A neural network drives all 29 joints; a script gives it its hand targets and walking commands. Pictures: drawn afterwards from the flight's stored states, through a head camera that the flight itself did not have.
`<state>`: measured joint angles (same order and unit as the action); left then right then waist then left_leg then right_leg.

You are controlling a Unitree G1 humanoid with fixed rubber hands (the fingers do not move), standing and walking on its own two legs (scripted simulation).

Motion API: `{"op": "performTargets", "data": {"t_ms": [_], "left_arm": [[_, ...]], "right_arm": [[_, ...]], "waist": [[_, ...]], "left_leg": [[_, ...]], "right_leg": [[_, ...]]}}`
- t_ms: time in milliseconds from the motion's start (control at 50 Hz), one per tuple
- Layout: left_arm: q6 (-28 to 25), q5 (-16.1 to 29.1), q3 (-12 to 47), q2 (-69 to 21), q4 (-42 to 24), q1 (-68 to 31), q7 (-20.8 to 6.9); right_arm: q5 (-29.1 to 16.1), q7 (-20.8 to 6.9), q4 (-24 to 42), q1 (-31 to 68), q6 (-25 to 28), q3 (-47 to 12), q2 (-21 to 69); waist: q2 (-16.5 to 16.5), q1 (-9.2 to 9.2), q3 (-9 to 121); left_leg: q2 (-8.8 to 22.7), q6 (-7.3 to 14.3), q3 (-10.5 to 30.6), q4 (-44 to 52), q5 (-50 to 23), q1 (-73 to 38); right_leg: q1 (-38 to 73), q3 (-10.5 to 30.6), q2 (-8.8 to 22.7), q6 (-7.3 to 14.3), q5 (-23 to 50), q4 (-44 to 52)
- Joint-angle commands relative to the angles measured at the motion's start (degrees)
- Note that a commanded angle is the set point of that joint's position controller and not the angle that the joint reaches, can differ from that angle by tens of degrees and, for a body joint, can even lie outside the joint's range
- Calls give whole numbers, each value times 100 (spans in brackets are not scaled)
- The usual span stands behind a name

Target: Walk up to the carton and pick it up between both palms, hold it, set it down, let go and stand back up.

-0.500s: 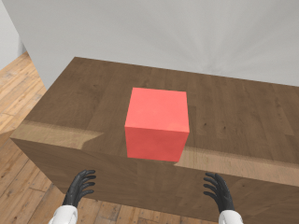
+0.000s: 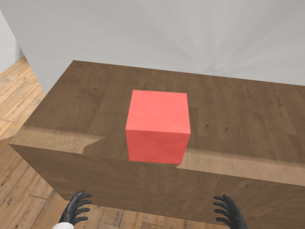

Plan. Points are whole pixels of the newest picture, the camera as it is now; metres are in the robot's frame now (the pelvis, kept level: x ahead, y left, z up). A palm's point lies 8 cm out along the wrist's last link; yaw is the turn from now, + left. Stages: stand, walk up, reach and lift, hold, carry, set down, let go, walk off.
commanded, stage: let go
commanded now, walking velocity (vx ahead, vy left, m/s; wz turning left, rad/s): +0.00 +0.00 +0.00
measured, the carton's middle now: (157, 127) +0.45 +0.00 -0.04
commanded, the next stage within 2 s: stand in 0.22 s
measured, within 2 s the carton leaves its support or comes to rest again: neither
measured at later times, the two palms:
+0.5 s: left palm out of the picture +0.11 +0.24 -0.10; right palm out of the picture +0.06 -0.28 -0.13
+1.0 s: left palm out of the picture +0.10 +0.23 -0.12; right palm out of the picture -0.04 -0.24 -0.15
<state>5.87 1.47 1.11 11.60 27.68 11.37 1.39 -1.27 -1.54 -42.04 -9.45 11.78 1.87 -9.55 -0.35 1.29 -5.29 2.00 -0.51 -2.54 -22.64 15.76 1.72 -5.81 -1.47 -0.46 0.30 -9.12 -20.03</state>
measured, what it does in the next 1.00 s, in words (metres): stands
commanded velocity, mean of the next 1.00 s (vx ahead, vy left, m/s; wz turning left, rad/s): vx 0.00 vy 0.00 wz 0.00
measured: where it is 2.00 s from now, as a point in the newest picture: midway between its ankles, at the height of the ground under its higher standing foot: outside the picture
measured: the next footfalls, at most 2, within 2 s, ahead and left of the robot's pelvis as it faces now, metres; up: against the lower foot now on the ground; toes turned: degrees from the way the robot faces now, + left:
none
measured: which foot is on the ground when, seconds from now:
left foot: down 0.00-1.00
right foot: down 0.00-1.00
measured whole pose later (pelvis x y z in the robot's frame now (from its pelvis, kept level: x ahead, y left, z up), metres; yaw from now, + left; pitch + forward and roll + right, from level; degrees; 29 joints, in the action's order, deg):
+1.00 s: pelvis +0.00 +0.01 -0.01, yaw -8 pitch +1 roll +1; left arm -0.1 -1.4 -1.3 9.3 40.2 21.6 1.0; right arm 1.9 0.4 -52.1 -21.4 -1.8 3.5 -12.9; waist -1.5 -2.1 1.6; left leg 2.5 0.6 -11.0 -28.7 19.4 9.7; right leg -19.5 6.9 -2.0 -0.6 -12.0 -30.9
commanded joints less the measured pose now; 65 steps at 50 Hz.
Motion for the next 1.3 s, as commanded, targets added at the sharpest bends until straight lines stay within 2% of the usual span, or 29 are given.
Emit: {"op": "performTargets", "data": {"t_ms": [0, 160, 200, 220, 260, 300, 360, 380, 440, 480, 500, 560, 660, 700, 760, 860, 900, 940, 1000, 1020, 1040, 1080, 1100, 1160, 1180, 1200, 1220, 1240, 1280], "left_arm": [[63, -16, -153, 544, -568, -533, -46], [69, -40, -274, 684, -817, -854, 97], [67, -53, -319, 723, -827, -699, 129], [-424, -456, -575, 1227, 13, 643, 33], [-732, -381, -559, 1170, 100, 355, -87], [-798, -329, -446, 801, 135, 165, -147], [-666, -389, -460, 674, 194, 449, -136], [-663, -367, -473, 851, 196, 370, -130], [-748, -334, -455, 739, 304, 562, -130], [-784, -350, -494, 875, 251, 529, -115], [-789, -326, -533, 934, 320, 412, -93], [-759, -339, -519, 879, 457, 885, -103], [-737, -313, -466, 699, 436, 690, -78], [-774, -326, -485, 888, 574, 884, -27], [-695, -260, -497, 673, 544, 859, 0], [-723, -320, -511, 642, 666, 1010, -8], [-736, -284, -465, 451, 724, 1312, -5], [-735, -288, -479, 567, 809, 1072, 3], [-762, -271, -481, 492, 788, 920, 44], [-777, -258, -471, 528, 912, 1207, 74], [-762, -247, -473, 461, 963, 1182, 97], [-752, -212, -469, 489, 1051, 1159, 66], [-721, -239, -451, 335, 1091, 1322, 63], [-631, -267, -453, 339, 1102, 1119, 84], [-634, -284, -441, 456, 1154, 1225, 62], [-641, -295, -436, 419, 1346, 1474, 66], [-654, -264, -396, 336, 1309, 1296, 88], [-694, -282, -411, 358, 1415, 1339, 123], [-706, -259, -428, 342, 1455, 1242, 138]], "right_arm": [[106, 39, 489, 380, 44, 221, -732], [188, -34, 885, 542, 40, 299, -684], [125, -30, 813, 444, 11, 228, -670], [288, 79, 347, -226, -731, 496, -1192], [274, 164, 459, -640, -1261, 492, -1331], [264, 140, 512, -303, -1354, 499, -1244], [261, 137, 392, -368, -1430, 462, -1121], [309, 128, 478, -286, -1436, 403, -1068], [283, 126, 384, -403, -1395, 424, -1126], [244, 121, 208, -556, -1402, 457, -1167], [266, 107, 206, -671, -1359, 428, -1144], [246, 198, 0, -958, -1340, 436, -1184], [302, 231, -126, -915, -1346, 411, -1264], [288, 225, -177, -1108, -1288, 408, -1187], [288, 231, -382, -1399, -1287, 375, -1217], [329, 228, -527, -1342, -1255, 360, -1137], [352, 256, -601, -1189, -1258, 354, -1160], [322, 218, -655, -1376, -1223, 395, -1219], [274, 278, -808, -1420, -1263, 313, -993], [269, 279, -797, -1354, -1248, 360, -1081], [259, 289, -837, -1433, -1256, 321, -1019], [256, 292, -837, -1391, -1287, 313, -976], [275, 311, -886, -1427, -1295, 350, -1091], [301, 362, -958, -1098, -1341, 290, -897], [273, 357, -956, -1093, -1351, 285, -1035], [217, 351, -952, -1149, -1369, 331, -922], [227, 371, -1040, -1160, -1381, 345, -1038], [232, 357, -1083, -1285, -1351, 306, -959], [251, 384, -1195, -1355, -1365, 333, -1041]], "waist": [[-63, -101, 475], [96, -15, 658], [-80, 24, 674], [-858, 78, 982], [-85, -244, 1569], [443, -237, 1488], [-346, -149, 864], [174, -227, 705], [389, -133, 653], [89, -230, 971], [396, -254, 920], [-231, -213, 768], [32, -208, 243], [942, -249, 920], [119, -340, 326], [348, -259, 184], [-98, -152, 368], [303, -348, 442], [149, -348, 374], [425, -224, 456], [-78, -329, 552], [342, -352, 502], [-107, -290, 547], [-316, -182, -94], [-457, -204, 44], [-63, -198, 417], [-185, -265, 19], [261, -282, 209], [400, -350, 418]], "left_leg": [[-56, -117, -138, 532, -1146, 688], [-102, -30, -243, 560, -767, 992], [-75, -40, -262, 544, -947, 874], [413, 77, 49, -51, -1376, 389], [418, 146, 13, -533, -1379, -10], [468, 159, 18, -610, -988, 161], [467, 180, 91, -234, 365, 943], [532, 249, 158, -160, 616, 1027], [572, 325, 185, -172, 422, 1019], [467, 379, 150, -193, 522, 1033], [452, 322, 108, -96, 580, 1018], [594, 446, 228, 160, 852, 1039], [597, 463, 244, 350, 1151, 1322], [323, 427, 10, -66, 618, 733], [326, 320, -43, -2, 965, 1023], [541, 415, 47, 249, 750, 1255], [447, 413, -17, 190, 704, 1026], [569, 424, -6, 145, 640, 838], [450, 382, -117, 139, 503, 859], [535, 448, -54, 63, 43, 662], [541, 450, -112, 57, 16, 417], [658, 483, 23, 80, -159, 551], [692, 521, -175, 44, -216, 481], [901, 607, -12, 481, 351, 1054], [952, 647, -13, 418, -394, 836], [850, 610, -196, 309, 159, 563], [760, 590, -162, 297, 259, 877], [730, 543, -307, 31, -311, 494], [647, 467, -292, -101, -745, 386]], "right_leg": [[633, 63, -5, 170, 486, 234], [729, 106, 13, 141, 335, 94], [711, 94, -9, 144, 458, 59], [-482, 592, 540, -158, 1680, -273], [-579, 507, 518, -110, 2437, -624], [-871, 564, 432, -35, 2761, -885], [-1198, 811, 381, 88, 1680, -867], [-1436, 730, 283, 99, 1421, -830], [-1566, 885, 336, 166, 1061, -751], [-1351, 917, 292, 146, 1147, -876], [-1283, 964, 320, 159, 1076, -840], [-1374, 944, 127, 66, 308, -799], [-1587, 1032, 127, 47, -27, -626], [-1401, 1281, 244, 90, 200, -451], [-1691, 1413, 218, 101, -483, -242], [-1520, 1262, 214, 153, -30, -500], [-1490, 1333, 174, 98, -125, -474], [-1540, 1151, 167, 123, 523, -601], [-1589, 1254, 99, 139, 264, -565], [-1561, 1300, 158, 162, 579, -618], [-1698, 1193, 86, 139, 912, -706], [-1628, 1157, 66, 164, 900, -867], [-1592, 1040, -1, 118, 959, -956], [-1737, 898, -12, 75, 319, -1147], [-1706, 959, -12, 99, 425, -1122], [-1636, 915, 37, 127, 567, -987], [-1551, 1093, 51, 103, 745, -964], [-1582, 1052, 97, 157, 1316, -914], [-1295, 1155, 128, 166, 1723, -1032]]}}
